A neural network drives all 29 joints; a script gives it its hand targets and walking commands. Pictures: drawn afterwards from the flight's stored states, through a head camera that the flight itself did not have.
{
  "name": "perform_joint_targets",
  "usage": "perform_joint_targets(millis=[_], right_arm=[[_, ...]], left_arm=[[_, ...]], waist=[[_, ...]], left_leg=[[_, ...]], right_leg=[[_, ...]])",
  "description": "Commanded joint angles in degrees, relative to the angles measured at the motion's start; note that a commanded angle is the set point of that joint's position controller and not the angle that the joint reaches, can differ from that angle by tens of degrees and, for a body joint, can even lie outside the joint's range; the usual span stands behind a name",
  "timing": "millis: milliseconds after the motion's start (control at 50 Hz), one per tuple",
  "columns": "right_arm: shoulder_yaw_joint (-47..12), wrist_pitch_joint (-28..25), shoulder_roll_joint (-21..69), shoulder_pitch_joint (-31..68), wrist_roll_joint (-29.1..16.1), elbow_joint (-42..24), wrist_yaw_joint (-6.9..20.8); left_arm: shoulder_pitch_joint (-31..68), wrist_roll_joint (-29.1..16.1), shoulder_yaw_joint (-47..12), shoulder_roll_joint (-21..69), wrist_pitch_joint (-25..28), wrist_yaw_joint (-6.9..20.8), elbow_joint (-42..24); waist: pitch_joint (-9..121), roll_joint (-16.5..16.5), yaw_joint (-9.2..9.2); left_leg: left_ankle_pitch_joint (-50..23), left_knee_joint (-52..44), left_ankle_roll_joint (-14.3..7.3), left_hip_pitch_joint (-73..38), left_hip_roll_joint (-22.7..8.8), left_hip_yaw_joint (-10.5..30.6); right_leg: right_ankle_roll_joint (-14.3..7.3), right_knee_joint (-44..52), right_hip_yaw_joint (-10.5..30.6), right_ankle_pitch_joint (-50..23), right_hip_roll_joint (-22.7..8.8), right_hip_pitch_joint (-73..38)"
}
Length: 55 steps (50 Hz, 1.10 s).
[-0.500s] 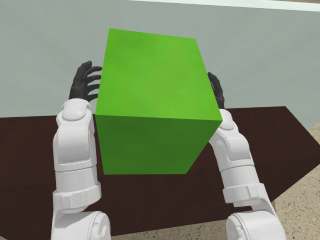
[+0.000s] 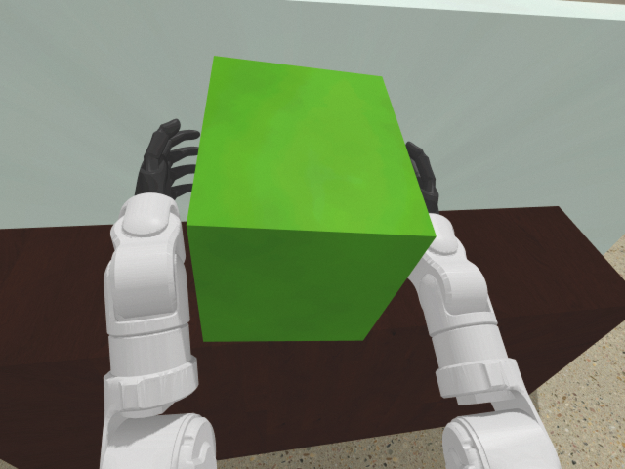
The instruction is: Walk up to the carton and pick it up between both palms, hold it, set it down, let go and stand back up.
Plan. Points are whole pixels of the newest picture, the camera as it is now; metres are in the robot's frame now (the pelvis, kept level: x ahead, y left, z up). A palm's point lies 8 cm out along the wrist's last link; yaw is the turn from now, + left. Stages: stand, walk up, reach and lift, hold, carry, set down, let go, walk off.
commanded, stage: hold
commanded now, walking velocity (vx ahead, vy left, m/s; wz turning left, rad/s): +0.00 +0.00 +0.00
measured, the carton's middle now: (293, 207) +0.37 +0.00 +0.16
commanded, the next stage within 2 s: set down in 0.44 s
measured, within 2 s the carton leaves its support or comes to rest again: neither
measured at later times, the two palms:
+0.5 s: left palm (153, 195) +0.35 +0.15 +0.20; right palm (414, 209) +0.34 -0.14 +0.18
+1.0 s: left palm (173, 212) +0.38 +0.14 +0.14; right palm (401, 230) +0.37 -0.15 +0.12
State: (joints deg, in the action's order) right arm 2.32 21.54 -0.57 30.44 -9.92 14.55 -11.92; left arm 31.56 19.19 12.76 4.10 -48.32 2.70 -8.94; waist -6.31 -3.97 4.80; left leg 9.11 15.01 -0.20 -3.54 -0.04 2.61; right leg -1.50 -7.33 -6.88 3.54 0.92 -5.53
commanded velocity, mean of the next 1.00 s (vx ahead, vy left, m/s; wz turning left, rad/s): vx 0.00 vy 0.00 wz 0.00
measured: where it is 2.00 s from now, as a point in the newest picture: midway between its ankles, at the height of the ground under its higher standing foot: outside the picture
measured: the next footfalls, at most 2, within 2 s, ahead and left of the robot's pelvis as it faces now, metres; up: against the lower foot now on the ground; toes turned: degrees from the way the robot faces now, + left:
none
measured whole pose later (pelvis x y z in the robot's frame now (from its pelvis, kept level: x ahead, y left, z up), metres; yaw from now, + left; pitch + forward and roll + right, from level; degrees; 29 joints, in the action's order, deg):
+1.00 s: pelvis +0.03 +0.00 +0.00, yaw +0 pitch -10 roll -1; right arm 5.4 -1.8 1.9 23.6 -1.8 25.1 -10.2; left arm 25.3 17.8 11.1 5.3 -23.7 2.1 4.4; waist -9.1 -3.3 2.4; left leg 10.6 13.3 -0.7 -7.0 0.2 2.0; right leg -0.9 -6.3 -7.0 5.5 0.6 -8.8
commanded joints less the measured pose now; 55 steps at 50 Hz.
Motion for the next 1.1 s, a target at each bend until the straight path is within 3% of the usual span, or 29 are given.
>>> perform_joint_targets(millis=[0, 320, 340, 380, 500, 560, 620, 660, 720, 800, 880, 940, 1000, 1080], right_arm=[[-16.9, -2.9, 16.4, 37.5, -2.9, -15.1, 2.1], [-16.1, -2.9, 16.4, 37.5, -2.3, -13.9, 2.1], [-18.6, -2.8, 18.0, 38.6, -2.2, -15.0, 1.4], [-18.8, -2.5, 18.2, 38.5, -3.0, -15.0, 0.7], [-17.3, -3.7, 16.7, 38.2, -3.2, -15.3, 0.6], [-14.1, -5.6, 15.0, 37.3, -1.6, -13.7, 1.5], [-9.0, -9.2, 12.8, 35.1, 1.9, -9.7, 3.4], [-6.0, -12.1, 11.6, 32.9, 4.7, -6.1, 4.9], [-3.8, -16.3, 10.7, 30.3, 8.0, -2.2, 6.6], [-5.1, -21.3, 11.4, 28.2, 10.0, -0.5, 7.6], [-11.8, -26.3, 13.9, 29.5, 8.4, -4.1, 7.2], [-17.4, -29.3, 17.0, 29.3, 7.2, -6.2, 6.8], [-20.4, -30.2, 18.5, 27.2, 6.2, -6.6, 6.4], [-21.4, -29.1, 18.2, 23.5, 4.7, -5.1, 6.2]], left_arm=[[27.0, -8.5, -23.2, 19.0, 2.5, 5.9, -6.0], [27.4, -8.4, -22.9, 18.9, 2.6, 5.9, -5.2], [28.9, -7.9, -20.7, 17.1, 2.8, 6.7, -2.2], [28.8, -8.7, -20.8, 17.1, 3.1, 7.2, -2.8], [29.7, -8.3, -22.7, 17.8, 4.1, 6.8, -5.1], [29.8, -7.7, -22.2, 17.1, 6.1, 7.2, -4.1], [28.7, -6.7, -19.7, 15.5, 9.9, 7.9, -0.5], [26.9, -5.8, -17.4, 14.2, 12.8, 8.1, 2.3], [23.8, -4.8, -14.8, 12.7, 16.8, 8.1, 6.1], [21.4, -4.6, -14.8, 12.7, 21.7, 7.2, 8.3], [22.4, -6.1, -20.0, 15.8, 26.7, 5.6, 5.9], [22.9, -7.2, -24.4, 19.5, 30.6, 4.8, 4.2], [21.0, -7.4, -26.4, 20.7, 31.8, 4.3, 3.9], [16.9, -6.7, -25.2, 20.1, 30.3, 4.2, 4.7]], waist=[[21.5, 4.7, 0.43], [20.4, 4.9, 0.63], [19.9, 0.5, -1.57], [20.4, 1.4, -1.21], [21.6, 5.3, -0.20], [19.7, 6.7, 0.47], [15.9, 7.8, 0.55], [13.6, 7.7, 0.04], [11.5, 6.3, -1.18], [11.8, 3.7, -2.29], [20.1, 2.0, -1.91], [26.1, 2.8, -1.52], [27.4, 3.9, -1.53], [23.7, 3.5, -2.07]], left_leg=[[-14.3, -1.7, 1.9, 2.2, 1.1, -2.5], [-12.5, -2.0, 1.9, 2.8, 1.1, -2.6], [-12.1, -1.6, 0.4, 4.8, 1.6, -4.1], [-10.6, -2.4, 0.0, 5.5, 1.3, -3.2], [-13.0, -1.3, 1.8, 3.7, 1.8, -3.6], [-9.2, -2.1, 2.4, 4.2, 1.8, -3.9], [-0.3, -4.7, 2.9, 6.1, 1.5, -4.5], [4.2, -6.2, 2.8, 7.3, 1.1, -4.8], [5.0, -7.0, 2.5, 7.8, 0.7, -5.1], [-0.8, -6.4, 2.6, 5.5, 0.8, -5.1], [-16.2, -3.0, 3.0, 1.1, 1.8, -3.9], [-26.3, -1.4, 3.0, 0.0, 2.3, -2.8], [-29.3, -1.1, 2.9, 1.1, 2.3, -2.1], [-27.3, -2.0, 2.7, 2.0, 2.0, -1.7]], right_leg=[[2.4, -2.2, 0.2, -10.4, 0.3, -10.5], [2.4, -2.0, 0.0, -8.7, 0.3, -10.0], [2.8, -2.4, 1.0, -10.7, -0.6, -12.9], [3.1, -2.8, 1.0, -11.6, -0.8, -12.6], [2.6, -3.2, 0.2, -9.8, 0.5, -11.6], [2.5, -3.0, -0.7, -5.9, 0.9, -10.5], [2.5, -2.7, -1.8, 1.2, 1.0, -9.0], [2.4, -2.6, -1.9, 4.7, 0.8, -8.7], [2.6, -2.3, -1.8, 5.9, 0.3, -9.6], [3.4, -2.0, -1.5, 0.4, 0.4, -11.1], [3.9, -3.2, -0.4, -16.4, 1.4, -16.1], [4.1, -4.3, 1.0, -28.4, 1.3, -19.9], [4.1, -5.0, 1.8, -33.4, 0.7, -22.0], [4.2, -4.7, 2.1, -32.1, 0.3, -21.8]])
